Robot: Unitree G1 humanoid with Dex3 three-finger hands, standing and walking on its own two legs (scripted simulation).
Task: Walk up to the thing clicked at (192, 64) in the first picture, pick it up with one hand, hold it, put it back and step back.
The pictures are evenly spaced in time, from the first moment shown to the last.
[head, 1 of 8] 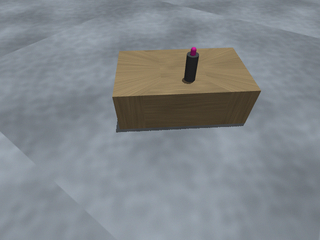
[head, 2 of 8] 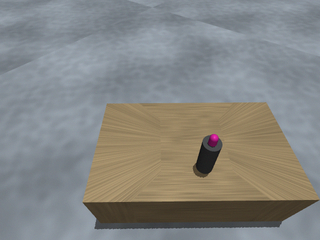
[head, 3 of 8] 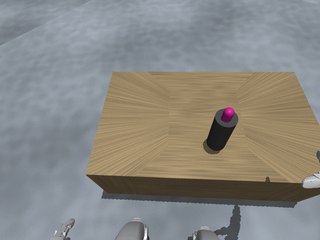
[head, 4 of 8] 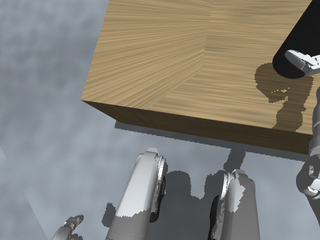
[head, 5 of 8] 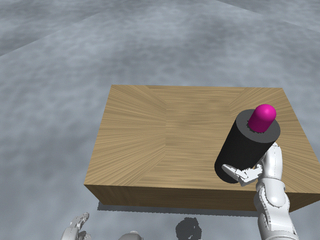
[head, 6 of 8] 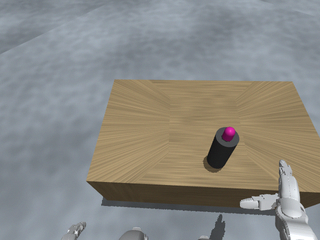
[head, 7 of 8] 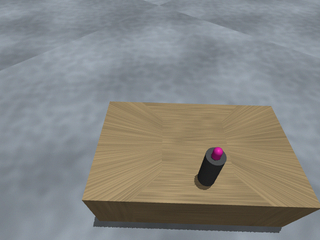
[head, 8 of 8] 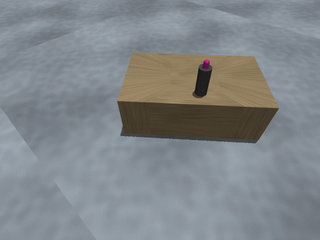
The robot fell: no
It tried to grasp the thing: yes
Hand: right
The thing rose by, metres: 0.32
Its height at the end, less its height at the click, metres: +0.00
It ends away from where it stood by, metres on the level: 0.05
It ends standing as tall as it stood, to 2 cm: yes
